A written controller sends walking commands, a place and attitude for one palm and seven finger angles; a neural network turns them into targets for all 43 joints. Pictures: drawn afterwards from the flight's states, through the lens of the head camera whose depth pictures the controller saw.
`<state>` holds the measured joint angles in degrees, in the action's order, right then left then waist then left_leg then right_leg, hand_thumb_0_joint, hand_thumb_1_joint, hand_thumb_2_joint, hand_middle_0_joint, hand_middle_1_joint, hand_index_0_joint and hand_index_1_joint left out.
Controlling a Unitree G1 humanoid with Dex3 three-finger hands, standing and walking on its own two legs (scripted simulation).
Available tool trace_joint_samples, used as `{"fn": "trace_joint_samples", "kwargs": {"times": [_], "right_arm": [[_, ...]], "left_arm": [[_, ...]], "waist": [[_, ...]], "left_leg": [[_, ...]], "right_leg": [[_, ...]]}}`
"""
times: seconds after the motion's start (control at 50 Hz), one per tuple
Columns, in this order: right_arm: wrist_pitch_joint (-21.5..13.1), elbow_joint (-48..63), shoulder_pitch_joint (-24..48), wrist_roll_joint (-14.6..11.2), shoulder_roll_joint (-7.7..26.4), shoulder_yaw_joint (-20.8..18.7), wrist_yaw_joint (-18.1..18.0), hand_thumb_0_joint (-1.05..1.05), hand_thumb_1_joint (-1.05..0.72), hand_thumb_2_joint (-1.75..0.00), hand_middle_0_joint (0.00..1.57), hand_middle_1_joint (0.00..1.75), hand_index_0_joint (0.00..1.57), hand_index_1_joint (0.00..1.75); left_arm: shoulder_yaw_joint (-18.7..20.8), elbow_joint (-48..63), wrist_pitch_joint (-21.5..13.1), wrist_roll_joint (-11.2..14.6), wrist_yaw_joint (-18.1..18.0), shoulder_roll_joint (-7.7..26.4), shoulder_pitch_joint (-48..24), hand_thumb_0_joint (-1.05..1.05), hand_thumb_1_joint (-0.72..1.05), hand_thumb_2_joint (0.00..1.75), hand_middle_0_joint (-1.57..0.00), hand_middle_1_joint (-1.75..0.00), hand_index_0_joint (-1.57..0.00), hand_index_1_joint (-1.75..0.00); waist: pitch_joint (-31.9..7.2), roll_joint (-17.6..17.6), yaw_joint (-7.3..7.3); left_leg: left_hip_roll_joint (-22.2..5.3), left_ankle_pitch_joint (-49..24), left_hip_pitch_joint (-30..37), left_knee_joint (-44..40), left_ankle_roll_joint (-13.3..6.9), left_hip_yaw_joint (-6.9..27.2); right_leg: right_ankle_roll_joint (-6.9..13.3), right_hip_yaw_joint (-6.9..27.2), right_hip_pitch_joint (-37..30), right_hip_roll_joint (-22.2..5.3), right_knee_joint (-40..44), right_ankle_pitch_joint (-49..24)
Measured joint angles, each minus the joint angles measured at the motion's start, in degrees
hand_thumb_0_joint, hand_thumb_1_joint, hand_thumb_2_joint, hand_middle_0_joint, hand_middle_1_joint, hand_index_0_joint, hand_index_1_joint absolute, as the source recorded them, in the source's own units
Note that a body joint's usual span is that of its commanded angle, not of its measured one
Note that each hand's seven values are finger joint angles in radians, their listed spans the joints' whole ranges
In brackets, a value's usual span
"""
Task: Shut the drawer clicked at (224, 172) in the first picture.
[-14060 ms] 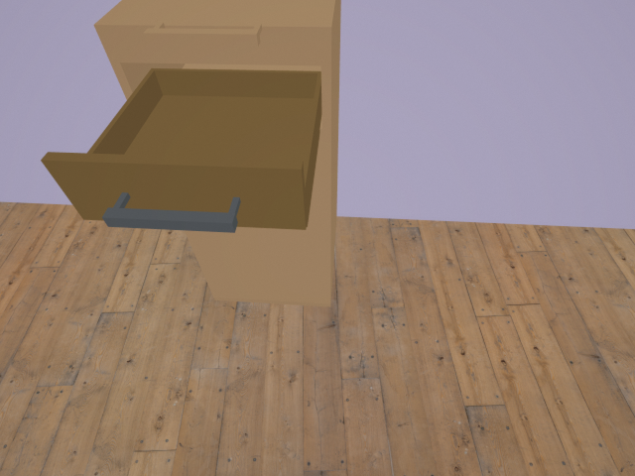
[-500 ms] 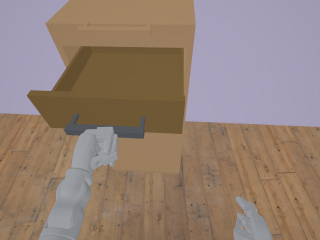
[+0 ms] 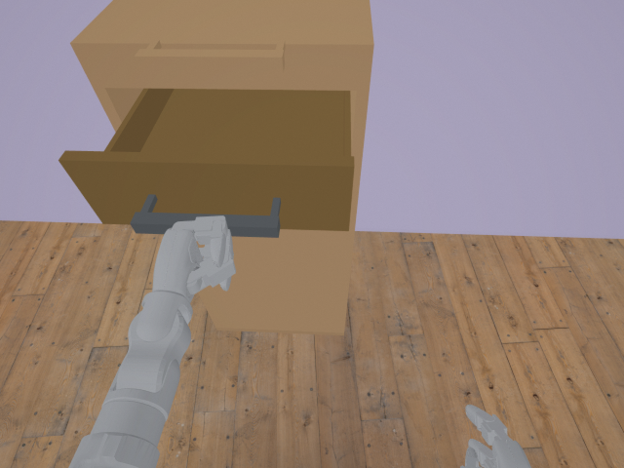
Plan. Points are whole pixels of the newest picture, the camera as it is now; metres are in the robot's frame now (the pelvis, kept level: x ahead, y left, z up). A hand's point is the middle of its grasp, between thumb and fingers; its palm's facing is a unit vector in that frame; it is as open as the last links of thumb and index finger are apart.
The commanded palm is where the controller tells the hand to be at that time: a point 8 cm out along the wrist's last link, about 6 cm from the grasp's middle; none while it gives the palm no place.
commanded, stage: push the drawer shut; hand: left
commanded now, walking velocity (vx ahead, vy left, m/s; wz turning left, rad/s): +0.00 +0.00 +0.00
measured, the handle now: (209, 213) +0.42 +0.16 +0.09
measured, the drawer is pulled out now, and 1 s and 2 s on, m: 0.17 0.05 0.00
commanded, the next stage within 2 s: pull the fist back off the drawer in 1.62 s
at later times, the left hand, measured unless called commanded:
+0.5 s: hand (234, 220) +0.42 +0.13 +0.08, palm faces -0.04 -1.00 -0.05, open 2.9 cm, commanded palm +0.41 +0.18 +0.09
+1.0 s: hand (244, 191) +0.47 +0.12 +0.09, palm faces -0.04 -1.00 -0.04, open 3.0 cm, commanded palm +0.47 +0.17 +0.09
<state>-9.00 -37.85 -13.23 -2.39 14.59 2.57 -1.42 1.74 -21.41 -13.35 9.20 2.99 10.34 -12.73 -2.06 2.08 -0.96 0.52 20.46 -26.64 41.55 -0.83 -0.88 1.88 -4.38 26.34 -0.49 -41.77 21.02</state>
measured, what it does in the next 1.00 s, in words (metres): stands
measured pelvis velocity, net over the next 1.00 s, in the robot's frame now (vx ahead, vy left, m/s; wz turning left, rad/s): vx -0.01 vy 0.01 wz -0.02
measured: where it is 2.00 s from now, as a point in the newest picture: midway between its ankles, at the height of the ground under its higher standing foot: outside the picture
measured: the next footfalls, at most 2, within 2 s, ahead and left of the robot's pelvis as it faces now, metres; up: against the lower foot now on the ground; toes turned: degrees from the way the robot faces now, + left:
none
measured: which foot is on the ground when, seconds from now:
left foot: down 0.00-1.00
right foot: down 0.00-1.00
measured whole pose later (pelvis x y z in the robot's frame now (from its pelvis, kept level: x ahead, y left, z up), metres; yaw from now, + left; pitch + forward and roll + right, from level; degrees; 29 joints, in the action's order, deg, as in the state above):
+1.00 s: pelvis -0.01 +0.01 -0.01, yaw -1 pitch +12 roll -1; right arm -4.9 -40.1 -21.0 -0.7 15.3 2.0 -0.1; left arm 13.2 -63.5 -22.4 6.2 5.1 17.4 -47.4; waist -3.3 1.6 -7.0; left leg -0.5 20.9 -37.2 45.8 -1.4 -1.8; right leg 1.6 -3.5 36.6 0.4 -44.5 20.1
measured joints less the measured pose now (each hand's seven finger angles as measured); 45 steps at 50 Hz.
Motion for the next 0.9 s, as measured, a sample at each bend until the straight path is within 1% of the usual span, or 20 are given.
{"fn": "trace_joint_samples", "kwargs": {"times": [0.14,0.26,0.38,0.54,0.72,0.9], "right_arm": [[1.28,-0.26,-0.01,-0.14,0.08,0.09,-0.21,0.01,-0.9,-0.9,0.2,0.3,0.2,0.29],[2.27,-0.64,-0.39,-0.28,0.38,0.14,-0.5,0.01,-0.9,-0.9,0.2,0.3,0.2,0.29],[2.91,-1.01,-1.88,-0.11,0.54,-0.31,-0.24,0.01,-0.9,-0.9,0.2,0.3,0.2,0.29],[3.52,-1.91,-4.3,0.3,0.47,-0.79,0.55,0.01,-0.9,-0.9,0.2,0.3,0.2,0.29],[3.9,-2.28,-5.68,0.75,0.4,-0.79,0.9,0.01,-0.9,-0.9,0.2,0.3,0.2,0.29],[4.02,-2.11,-6.8,1.31,0.39,-0.52,1.04,0.0,-0.9,-0.9,0.2,0.3,0.2,0.29]], "left_arm": [[1.3,-5.55,-0.95,0.26,0.91,0.97,-4.53,-0.02,0.75,0.95,-1.4,-1.6,-1.4,-1.6],[2.88,-11.95,-1.93,0.65,2.08,2.17,-9.94,-0.05,0.72,0.94,-1.4,-1.6,-1.4,-1.6],[4.75,-17.69,-2.72,0.41,2.52,2.86,-14.65,-0.05,0.7,0.92,-1.4,-1.6,-1.4,-1.6],[6.35,-24.31,-4.79,-0.39,2.27,2.84,-19.4,-0.02,0.72,0.93,-1.39,-1.6,-1.4,-1.6],[8.07,-32.07,-7.05,-1.47,1.96,3.69,-25.81,-0.02,0.74,0.95,-1.4,-1.6,-1.4,-1.6],[10.69,-39.21,-8.33,-2.73,2.35,6.11,-31.99,-0.01,0.74,0.95,-1.4,-1.6,-1.4,-1.6]], "waist": [[0.26,-0.25,-0.56],[0.53,-0.35,-1.21],[0.19,-0.3,-1.97],[-0.5,-0.22,-2.59],[-0.55,-0.27,-3.6],[-0.89,-0.63,-5.3]], "left_leg": [[-0.26,-0.1,-0.33,-0.02,0.15,0.11],[-0.45,-0.21,-1.44,0.27,0.2,0.22],[-0.55,-0.26,-2.59,0.38,0.14,0.08],[-0.57,-0.03,-3.74,0.81,-0.11,-0.37],[-0.6,0.09,-6.12,2.03,-0.34,-0.56],[-0.89,0.27,-8.95,3.43,-0.48,-0.82]], "right_leg": [[0.17,-0.1,0.24,0.27,0.24,-0.21],[0.25,-0.21,1.21,0.47,0.27,-0.48],[0.23,-0.06,2.36,0.57,0.3,-0.7],[0.01,0.4,3.66,0.57,-0.11,-0.64],[-0.14,0.58,5.98,0.56,-1.07,-0.76],[-0.2,0.84,8.78,0.8,-2.1,-0.93]]}}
